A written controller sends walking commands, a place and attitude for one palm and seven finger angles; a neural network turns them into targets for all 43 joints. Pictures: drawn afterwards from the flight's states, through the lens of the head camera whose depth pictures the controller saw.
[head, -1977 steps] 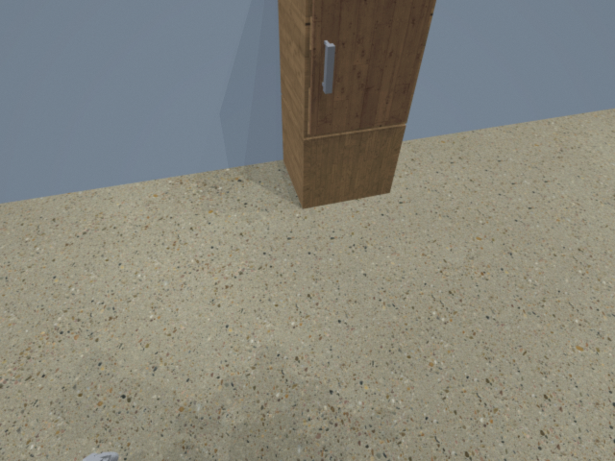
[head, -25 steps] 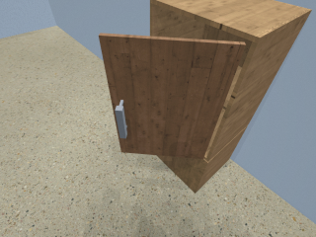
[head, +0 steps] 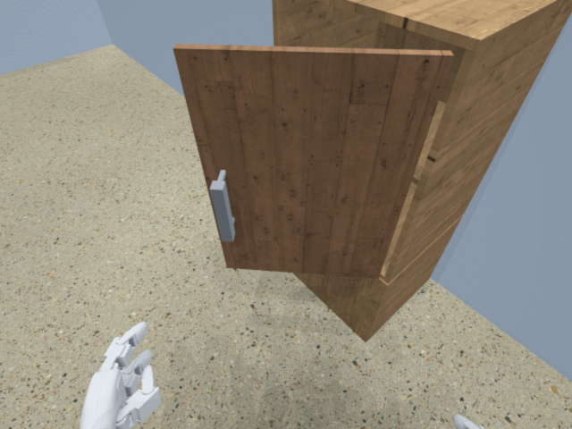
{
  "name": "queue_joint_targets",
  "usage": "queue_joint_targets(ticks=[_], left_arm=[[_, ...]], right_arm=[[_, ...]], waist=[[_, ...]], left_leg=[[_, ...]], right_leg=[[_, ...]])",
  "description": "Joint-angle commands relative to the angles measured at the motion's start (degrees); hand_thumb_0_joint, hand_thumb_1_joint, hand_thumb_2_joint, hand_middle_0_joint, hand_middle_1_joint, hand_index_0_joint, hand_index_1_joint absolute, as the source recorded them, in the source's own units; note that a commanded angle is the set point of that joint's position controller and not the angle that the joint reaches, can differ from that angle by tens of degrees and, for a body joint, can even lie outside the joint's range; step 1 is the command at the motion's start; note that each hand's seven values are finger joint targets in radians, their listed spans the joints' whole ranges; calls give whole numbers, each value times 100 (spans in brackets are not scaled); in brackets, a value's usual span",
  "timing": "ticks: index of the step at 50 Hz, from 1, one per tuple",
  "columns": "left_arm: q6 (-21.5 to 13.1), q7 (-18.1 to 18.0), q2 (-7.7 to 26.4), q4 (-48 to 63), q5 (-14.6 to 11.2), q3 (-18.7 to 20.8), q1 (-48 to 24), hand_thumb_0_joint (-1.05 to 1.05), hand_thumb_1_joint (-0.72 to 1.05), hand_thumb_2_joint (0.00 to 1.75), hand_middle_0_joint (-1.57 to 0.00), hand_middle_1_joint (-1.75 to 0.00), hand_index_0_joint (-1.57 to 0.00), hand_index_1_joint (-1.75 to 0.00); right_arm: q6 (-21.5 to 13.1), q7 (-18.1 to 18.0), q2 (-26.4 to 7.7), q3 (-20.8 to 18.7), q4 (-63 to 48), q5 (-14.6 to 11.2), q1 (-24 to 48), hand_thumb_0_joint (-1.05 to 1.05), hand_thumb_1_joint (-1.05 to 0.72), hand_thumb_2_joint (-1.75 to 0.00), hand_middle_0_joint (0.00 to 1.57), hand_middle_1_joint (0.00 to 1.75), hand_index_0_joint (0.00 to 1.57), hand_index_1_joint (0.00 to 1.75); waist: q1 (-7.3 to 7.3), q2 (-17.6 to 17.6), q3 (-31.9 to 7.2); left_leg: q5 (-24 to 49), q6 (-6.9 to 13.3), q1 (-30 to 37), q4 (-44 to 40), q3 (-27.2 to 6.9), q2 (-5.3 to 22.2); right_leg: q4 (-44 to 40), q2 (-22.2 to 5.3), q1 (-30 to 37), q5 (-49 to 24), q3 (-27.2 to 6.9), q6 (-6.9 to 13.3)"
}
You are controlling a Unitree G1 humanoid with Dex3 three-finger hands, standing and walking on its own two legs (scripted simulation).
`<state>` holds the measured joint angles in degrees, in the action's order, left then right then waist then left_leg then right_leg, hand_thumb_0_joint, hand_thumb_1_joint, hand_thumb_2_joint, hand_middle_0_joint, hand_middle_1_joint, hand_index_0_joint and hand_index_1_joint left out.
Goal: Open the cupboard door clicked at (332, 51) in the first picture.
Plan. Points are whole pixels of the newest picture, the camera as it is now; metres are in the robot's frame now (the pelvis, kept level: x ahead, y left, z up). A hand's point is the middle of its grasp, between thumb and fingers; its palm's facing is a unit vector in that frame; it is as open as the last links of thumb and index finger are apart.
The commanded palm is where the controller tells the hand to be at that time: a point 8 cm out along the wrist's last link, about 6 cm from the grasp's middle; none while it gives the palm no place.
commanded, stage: raise the hand with hooked fingers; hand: left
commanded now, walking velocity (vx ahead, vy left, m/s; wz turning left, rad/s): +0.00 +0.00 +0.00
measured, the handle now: (225, 206) +0.56 +0.14 -0.05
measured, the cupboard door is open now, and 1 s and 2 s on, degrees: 44 44 44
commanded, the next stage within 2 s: move the hooked fingers beside the handle in 1.90 s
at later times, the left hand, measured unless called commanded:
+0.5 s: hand (157, 379) +0.21 +0.20 -0.05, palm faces -0.09 -0.99 -0.05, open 10.3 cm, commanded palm +0.19 +0.26 -0.04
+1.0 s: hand (131, 352) +0.25 +0.24 -0.05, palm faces -0.07 -1.00 -0.07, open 13.2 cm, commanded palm +0.24 +0.30 -0.04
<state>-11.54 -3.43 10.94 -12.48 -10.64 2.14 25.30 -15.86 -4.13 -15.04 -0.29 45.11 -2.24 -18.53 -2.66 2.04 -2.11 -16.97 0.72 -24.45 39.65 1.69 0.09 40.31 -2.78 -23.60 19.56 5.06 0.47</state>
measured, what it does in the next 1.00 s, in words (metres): lowers itself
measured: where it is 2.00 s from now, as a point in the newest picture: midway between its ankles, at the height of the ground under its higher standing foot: outside the picture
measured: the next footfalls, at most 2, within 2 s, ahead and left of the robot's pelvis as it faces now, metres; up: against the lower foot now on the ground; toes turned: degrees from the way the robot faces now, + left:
none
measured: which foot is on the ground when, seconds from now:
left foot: down 0.00-1.00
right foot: down 0.00-1.00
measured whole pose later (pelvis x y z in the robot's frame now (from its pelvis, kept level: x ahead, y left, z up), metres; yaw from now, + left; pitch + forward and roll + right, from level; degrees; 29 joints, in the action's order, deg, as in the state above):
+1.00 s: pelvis +0.01 +0.01 -0.08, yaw -1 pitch +18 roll -4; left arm -23.1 26.1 19.6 -8.1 -19.9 18.6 15.0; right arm -12.7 -2.8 -15.7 -0.6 29.9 -2.0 -13.3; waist -0.9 0.7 -8.7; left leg -31.0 1.8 -59.0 71.9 -0.8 1.6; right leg 68.0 -1.4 -55.7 30.1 5.6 0.0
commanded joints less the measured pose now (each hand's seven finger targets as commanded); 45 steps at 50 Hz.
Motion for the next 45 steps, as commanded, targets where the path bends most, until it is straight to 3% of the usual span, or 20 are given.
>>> queue_joint_targets(ticks=[1, 2, 3, 4, 5, 6, 8, 10, 11, 13, 14, 17, 19, 23, 25, 28, 32, 33, 35, 45], left_arm=[[-1925, 1159, -234, -116, -236, 175, 572, 0, 64, 79, -22, -47, -22, -47], [-2345, 1513, -62, -159, -277, 407, 798, 0, 62, 78, -22, -48, -22, -48], [-2642, 1895, 326, -372, -259, 787, 989, 0, 60, 77, -22, -50, -22, -50], [-2903, 2200, 566, -28, -269, 907, 840, 0, 57, 76, -22, -51, -22, -51], [-2907, 2335, 795, 121, -284, 1141, 851, 0, 55, 75, -22, -53, -22, -53], [-2796, 2410, 731, 430, -377, 1130, 828, 0, 53, 74, -23, -54, -23, -54], [-2451, 2394, 874, 1287, -608, 1269, 569, 0, 48, 72, -23, -57, -23, -57], [-2255, 2228, 948, 2339, -671, 1352, 205, 0, 43, 70, -23, -60, -23, -60], [-2252, 2146, 849, 2578, -653, 1253, 67, 0, 41, 69, -24, -62, -24, -62], [-2356, 2113, 981, 3218, -657, 1161, -575, 0, 36, 67, -24, -64, -24, -64], [-2393, 2158, 1018, 3290, -594, 1172, -590, 0, 34, 66, -24, -66, -24, -66], [-2309, 2517, 888, 2779, -642, 1037, -614, 0, 27, 63, -25, -70, -25, -70], [-2013, 2874, 928, 2342, -772, 1119, -550, 0, 22, 61, -25, -74, -25, -74], [-1321, 3143, 1313, 1977, -1028, 1718, -324, 0, 13, 57, -25, -80, -25, -80], [-1181, 3086, 1387, 2131, -1112, 1957, -305, 0, 8, 55, -26, -82, -26, -82], [-1198, 2893, 1462, 2080, -1166, 2153, -312, 0, 1, 52, -26, -87, -26, -87], [-1402, 2788, 1270, 1829, -1110, 1978, -385, 0, -8, 48, -27, -93, -27, -93], [-1436, 2815, 1382, 1725, -1084, 2011, -521, 0, -10, 47, -27, -94, -27, -94], [-1525, 2857, 1398, 1796, -1048, 1938, -626, 0, -15, 45, -27, -98, -27, -98], [-1599, 2893, 1767, 1664, -1066, 2138, -1218, 0, -38, 35, -29, -112, -29, -112]], right_arm=[[-552, 265, -622, -458, -1497, 168, 1026, 0, -90, -90, 20, 30, 20, 30], [-533, 369, -608, -522, -1648, 180, 1105, 0, -90, -90, 20, 30, 20, 30], [-464, 499, -642, -588, -1808, 156, 1100, 0, -90, -90, 20, 30, 20, 30], [-413, 573, -633, -601, -2007, 121, 1211, 0, -90, -90, 20, 30, 20, 30], [-352, 570, -646, -627, -2205, 79, 1348, 0, -90, -90, 20, 30, 20, 30], [-270, 534, -612, -623, -2390, 38, 1450, 0, -90, -90, 20, 30, 20, 30], [-78, 453, -610, -620, -2648, 39, 1422, 0, -90, -90, 20, 30, 20, 30], [66, 367, -544, -599, -2706, 31, 1273, 0, -90, -90, 20, 30, 20, 30], [109, 318, -470, -574, -2667, 31, 1239, 0, -90, -90, 20, 30, 20, 30], [134, 207, -514, -504, -2557, 114, 1038, 0, -90, -90, 20, 30, 20, 30], [125, 174, -507, -510, -2457, 125, 960, 0, -90, -90, 20, 30, 20, 30], [15, 119, -550, -455, -2192, 108, 903, 0, -90, -90, 20, 30, 20, 30], [-22, 90, -602, -430, -2109, 64, 922, 0, -90, -90, 20, 30, 20, 30], [-31, 47, -632, -435, -2184, -6, 1061, 0, -90, -90, 20, 30, 20, 30], [-7, 50, -579, -438, -2228, -11, 1102, 0, -90, -90, 20, 30, 20, 30], [-4, 53, -516, -436, -2225, 16, 1121, 0, -90, -90, 20, 30, 20, 30], [-9, 79, -548, -441, -2187, -1, 995, 0, -90, -90, 20, 30, 20, 30], [-4, 76, -597, -435, -2186, 5, 966, 0, -90, -90, 20, 30, 20, 30], [-12, 89, -658, -433, -2216, -10, 882, 0, -90, -90, 20, 30, 20, 30], [-14, 86, -855, -389, -2274, -18, 640, 0, -90, -90, 20, 30, 20, 30]], waist=[[439, -1646, -145], [537, -1503, -416], [647, -799, -559], [628, -479, -770], [732, -461, -1018], [756, -475, -1171], [764, 10, -1467], [594, 372, -1837], [470, 368, -1719], [199, 260, -1711], [162, 348, -1932], [-43, 249, -1873], [-24, 128, -1915], [286, 29, -2380], [377, -100, -2609], [486, -157, -2501], [334, -199, -2160], [342, -162, -2015], [306, 68, -2093], [270, 498, -2021]], left_leg=[[-972, -137, -1701, 843, -107, -172], [-838, -139, -1970, 1148, -111, -193], [-668, -173, -2083, 1392, -97, -239], [-768, -156, -2287, 1556, -57, -250], [-807, -95, -2463, 1695, 1, -233], [-858, -48, -2559, 1772, 30, -233], [-542, 2, -2477, 1876, -48, -205], [-199, 48, -2171, 1971, -141, -94], [-273, 58, -2198, 2065, -175, -61], [116, 111, -2257, 2385, -307, 5], [304, 120, -2198, 2511, -310, 31], [212, 118, -2357, 2702, -375, 60], [215, 113, -2445, 2757, -405, 47], [340, 104, -2477, 2616, -423, 3], [463, 96, -2421, 2506, -427, 3], [574, 72, -2472, 2428, -447, 8], [236, 63, -2518, 2308, -422, 6], [226, 56, -2538, 2289, -449, 13], [88, 58, -2406, 2199, -438, 3], [-81, 5, -2020, 1889, -565, 31]], right_leg=[[255, 172, -1832, 1983, -265, 59], [542, 163, -1787, 1696, -388, 107], [834, 131, -1678, 1395, -516, 221], [1048, 98, -1776, 1432, -546, 245], [1259, 118, -1870, 1436, -625, 232], [1329, 128, -1875, 1470, -708, 205], [1585, 217, -1810, 956, -708, 208], [1741, 277, -1886, 337, -584, 180], [1671, 290, -2048, 428, -612, 152], [1917, 390, -2263, -121, -557, 155], [1960, 370, -2319, -356, -549, 135], [1960, 390, -2579, -259, -469, 90], [1956, 412, -2530, -259, -465, 93], [1927, 374, -2075, -246, -465, 85], [1919, 327, -1866, -372, -431, 45], [1990, 347, -1854, -407, -348, 82], [1899, 338, -2205, 11, -299, 46], [1940, 366, -2265, 82, -257, 103], [1927, 353, -2400, 250, -226, 95], [1949, 399, -2690, 417, -62, 140]])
